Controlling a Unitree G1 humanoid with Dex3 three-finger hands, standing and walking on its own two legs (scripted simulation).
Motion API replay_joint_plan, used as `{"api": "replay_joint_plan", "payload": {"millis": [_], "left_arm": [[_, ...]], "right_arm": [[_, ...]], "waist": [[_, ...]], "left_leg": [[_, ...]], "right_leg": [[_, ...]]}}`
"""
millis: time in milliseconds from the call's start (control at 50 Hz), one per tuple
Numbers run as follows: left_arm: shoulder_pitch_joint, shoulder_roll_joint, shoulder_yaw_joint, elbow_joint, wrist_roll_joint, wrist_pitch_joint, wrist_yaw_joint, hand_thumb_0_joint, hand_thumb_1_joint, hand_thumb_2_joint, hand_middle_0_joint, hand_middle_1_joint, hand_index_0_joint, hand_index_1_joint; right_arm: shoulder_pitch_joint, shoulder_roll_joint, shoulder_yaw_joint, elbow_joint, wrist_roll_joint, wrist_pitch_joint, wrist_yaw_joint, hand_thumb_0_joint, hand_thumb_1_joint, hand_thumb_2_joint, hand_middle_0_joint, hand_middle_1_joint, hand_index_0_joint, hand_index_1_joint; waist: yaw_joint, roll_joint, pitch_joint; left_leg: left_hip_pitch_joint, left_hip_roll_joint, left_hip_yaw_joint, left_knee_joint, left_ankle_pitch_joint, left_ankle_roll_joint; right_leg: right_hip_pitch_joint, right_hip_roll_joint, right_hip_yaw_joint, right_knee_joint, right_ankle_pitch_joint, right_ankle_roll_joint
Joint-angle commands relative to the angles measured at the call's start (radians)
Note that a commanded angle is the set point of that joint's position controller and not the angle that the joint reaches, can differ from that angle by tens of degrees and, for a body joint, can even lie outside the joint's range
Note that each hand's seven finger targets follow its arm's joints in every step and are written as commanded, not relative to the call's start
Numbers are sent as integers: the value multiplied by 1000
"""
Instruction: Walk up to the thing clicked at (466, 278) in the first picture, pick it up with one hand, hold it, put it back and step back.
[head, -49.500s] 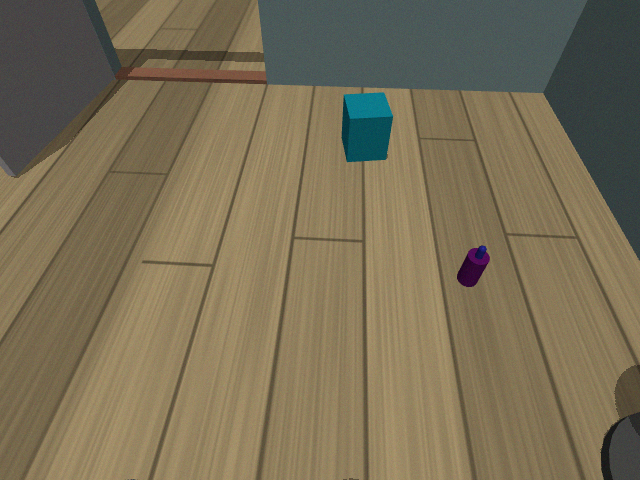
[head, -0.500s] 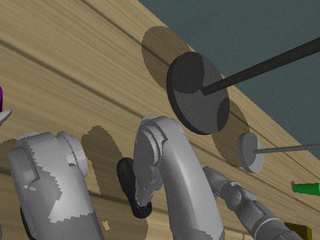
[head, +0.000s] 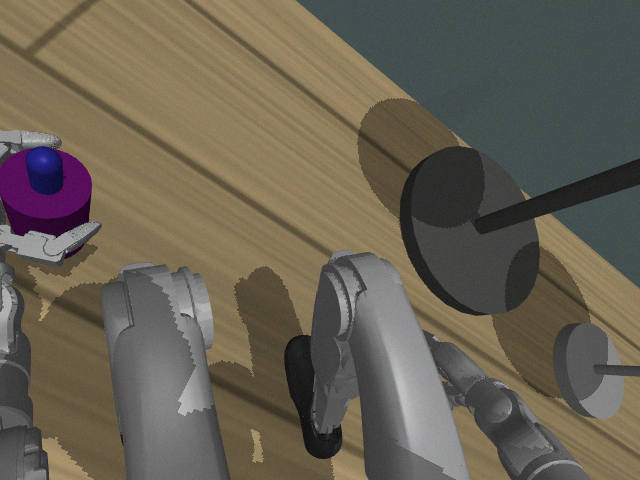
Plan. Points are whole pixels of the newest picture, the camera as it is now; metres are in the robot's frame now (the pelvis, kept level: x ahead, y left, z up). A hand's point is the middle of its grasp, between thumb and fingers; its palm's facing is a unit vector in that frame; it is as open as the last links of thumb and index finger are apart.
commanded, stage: settle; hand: left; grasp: from the side
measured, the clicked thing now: (49, 201) +0.40 +0.28 -0.11
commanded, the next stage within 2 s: lift in 1.16 s
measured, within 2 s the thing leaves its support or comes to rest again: neither
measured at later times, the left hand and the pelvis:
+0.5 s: hand (41, 171) +0.39 +0.27 -0.02, palm faces +0.20 -0.98 -0.07, open 10.8 cm; pelvis +0.01 -0.02 +0.03, yaw +5 degrees
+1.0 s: hand (32, 149) +0.39 +0.27 +0.02, palm faces +0.21 -0.98 -0.05, open 10.9 cm; pelvis +0.02 -0.02 +0.06, yaw +8 degrees
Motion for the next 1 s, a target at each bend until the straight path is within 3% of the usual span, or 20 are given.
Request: {"api": "replay_joint_plan", "payload": {"millis": [0, 20, 60, 140, 180, 200, 220, 240, 300, 320, 380, 400, 520, 680, 700, 720, 820, 860, 900, 980], "left_arm": [[-207, 88, 25, -235, -21, -29, -21, 0, 176, 1162, -1267, -1329, -1259, -1347], [-297, 68, -7, -341, -23, -26, -21, 0, 163, 1164, -1239, -1314, -1231, -1333], [-232, 90, 38, -307, -27, 5, -19, 0, 126, 1166, -1248, -1326, -1239, -1347], [-246, 69, 19, -425, -21, 42, -24, 0, 142, 1196, -1252, -1346, -1242, -1369], [-309, 44, -9, -502, -29, 54, -32, 0, 111, 1174, -1246, -1336, -1237, -1357], [-213, 68, 35, -414, -31, 71, -36, 0, 115, 1173, -1251, -1337, -1240, -1359], [-275, 66, 18, -487, -37, 71, -45, 0, 90, 1173, -1253, -1341, -1244, -1362], [-214, 56, 33, -413, -39, 85, -52, 0, 84, 1175, -1250, -1337, -1239, -1360], [-297, 52, 42, -487, -60, 88, -67, 0, 75, 1184, -1239, -1345, -1232, -1366], [-208, 23, 46, -408, -67, 105, -71, 0, 83, 1192, -1246, -1354, -1237, -1376], [-256, 38, 57, -443, -72, 111, -90, 0, 89, 1202, -1251, -1365, -1245, -1385], [-219, 4, 31, -397, -70, 120, -102, 0, 73, 1212, -1251, -1371, -1244, -1391], [-245, 46, 97, -438, -80, 137, -139, 0, 53, 1201, -1241, -1351, -1232, -1374], [-257, 9, 107, -447, -83, 163, -150, 0, 21, 1215, -1250, -1355, -1239, -1381], [-292, 40, 134, -490, -85, 158, -150, 0, 34, 1218, -1241, -1346, -1228, -1374], [-244, 9, 113, -427, -80, 167, -157, 0, 30, 1230, -1243, -1358, -1231, -1386], [-307, 0, 107, -470, -76, 171, -163, 0, 14, 1250, -1274, -1382, -1262, -1410], [-248, -23, 96, -384, -74, 183, -171, 0, 17, 1259, -1281, -1391, -1268, -1421], [-312, 9, 110, -450, -69, 175, -173, 0, 22, 1274, -1288, -1401, -1275, -1431], [-325, -6, 106, -433, -78, 179, -183, 0, 40, 1286, -1311, -1417, -1299, -1445]], "right_arm": [[86, -299, -156, -27, 40, 13, -20, 0, -899, -898, 200, 300, 199, 300], [89, -287, -163, -33, 43, 12, -21, 0, -893, -897, 200, 300, 199, 300], [98, -284, -183, -33, 62, 20, -28, 0, -898, -898, 200, 300, 199, 300], [112, -256, -218, -33, 87, 29, -40, 0, -893, -898, 200, 300, 199, 300], [128, -242, -226, -32, 98, 28, -45, 0, -895, -898, 199, 300, 199, 300], [133, -228, -223, -21, 108, 30, -47, 0, -898, -898, 199, 300, 199, 300], [141, -239, -241, -19, 110, 30, -51, 0, -898, -898, 200, 300, 199, 300], [142, -221, -232, -21, 118, 32, -54, 0, -899, -899, 199, 300, 199, 300], [156, -215, -249, -13, 131, 29, -62, 0, -898, -899, 199, 300, 199, 300], [161, -205, -246, -22, 134, 30, -63, 0, -898, -899, 199, 300, 199, 300], [171, -197, -259, -13, 142, 26, -71, 0, -898, -899, 200, 300, 199, 300], [168, -188, -259, -15, 143, 25, -71, 0, -896, -899, 200, 300, 199, 300], [195, -183, -283, -24, 155, 18, -81, 0, -902, -901, 200, 300, 199, 300], [199, -165, -298, -26, 168, 8, -93, 0, -900, -901, 200, 300, 199, 300], [207, -169, -305, -16, 168, 8, -95, 0, -901, -902, 199, 300, 199, 300], [203, -165, -306, -16, 169, 8, -97, 0, -900, -902, 200, 300, 199, 300], [218, -166, -321, -12, 167, -1, -99, 0, -904, -903, 199, 300, 199, 300], [209, -160, -315, -20, 172, -4, -100, 0, -903, -903, 199, 300, 199, 300], [225, -164, -326, -7, 171, -7, -101, 0, -902, -903, 199, 300, 199, 300], [223, -162, -328, -6, 174, -16, -105, 0, -901, -902, 199, 300, 199, 300]], "waist": [[-39, 459, -622], [-39, 479, -654], [-17, 478, -674], [13, 481, -720], [-3, 484, -744], [15, 451, -740], [9, 462, -747], [11, 437, -742], [14, 432, -795], [21, 392, -803], [23, 348, -819], [19, 333, -811], [53, 308, -892], [53, 325, -874], [66, 331, -892], [57, 324, -871], [50, 327, -887], [50, 309, -874], [55, 324, -896], [52, 314, -879]], "left_leg": [[456, 36, 111, -382, 49, 9], [464, 35, 117, -387, 62, 7], [465, 32, 126, -405, 40, 11], [480, 30, 153, -433, 34, 15], [476, 26, 163, -436, 39, 19], [469, 25, 167, -439, 34, 23], [464, 25, 174, -439, 37, 24], [461, 23, 173, -444, 36, 27], [474, 22, 182, -450, 50, 30], [467, 21, 187, -441, 64, 34], [430, 18, 207, -437, 74, 43], [425, 19, 214, -432, 86, 45], [450, 20, 236, -445, 134, 48], [478, 22, 240, -488, 133, 45], [499, 23, 244, -489, 139, 45], [493, 23, 244, -492, 139, 47], [505, 22, 249, -508, 134, 46], [513, 21, 247, -522, 124, 46], [529, 20, 252, -528, 127, 45], [531, 19, 257, -539, 115, 46]], "right_leg": [[179, 20, -73, -186, 167, -89], [181, 19, -67, -186, 178, -92], [179, 14, -57, -200, 151, -93], [170, 9, -28, -223, 136, -100], [180, 5, -18, -235, 145, -100], [183, 5, -11, -242, 132, -98], [182, 3, -4, -243, 135, -100], [181, 1, -4, -250, 131, -98], [200, -4, 7, -255, 138, -98], [231, -2, 12, -270, 150, -94], [267, -7, 29, -290, 158, -88], [282, -8, 37, -299, 169, -85], [352, -14, 57, -327, 199, -82], [325, -21, 65, -345, 179, -88], [327, -22, 69, -348, 183, -89], [327, -23, 70, -353, 182, -87], [332, -27, 74, -368, 176, -89], [327, -27, 71, -374, 160, -89], [337, -30, 76, -380, 163, -91], [332, -32, 81, -395, 149, -90]]}}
